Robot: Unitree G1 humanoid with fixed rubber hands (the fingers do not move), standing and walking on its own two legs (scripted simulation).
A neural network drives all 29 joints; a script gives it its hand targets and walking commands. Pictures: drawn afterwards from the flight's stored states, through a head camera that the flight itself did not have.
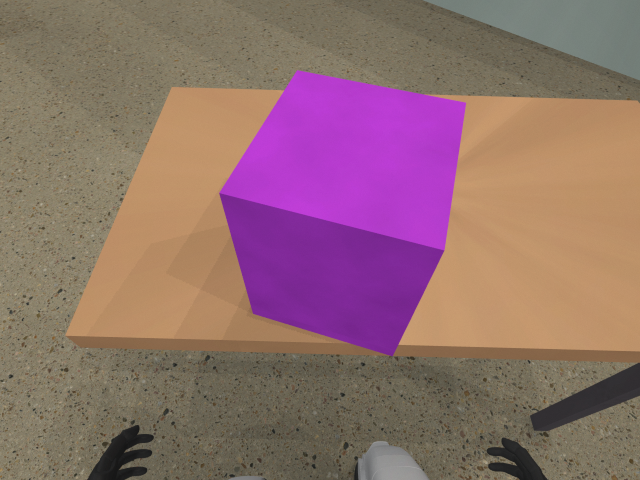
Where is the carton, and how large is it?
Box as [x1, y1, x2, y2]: [219, 70, 465, 355]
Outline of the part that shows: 297,70 219,192 252,311 255,314 392,355 444,249 465,103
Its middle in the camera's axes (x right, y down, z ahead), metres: +0.03 -0.02 +0.49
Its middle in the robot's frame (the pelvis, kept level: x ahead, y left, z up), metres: +0.39 -0.03 +0.09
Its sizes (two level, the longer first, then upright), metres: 0.210 0.200 0.250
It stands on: a table, 0.71 m high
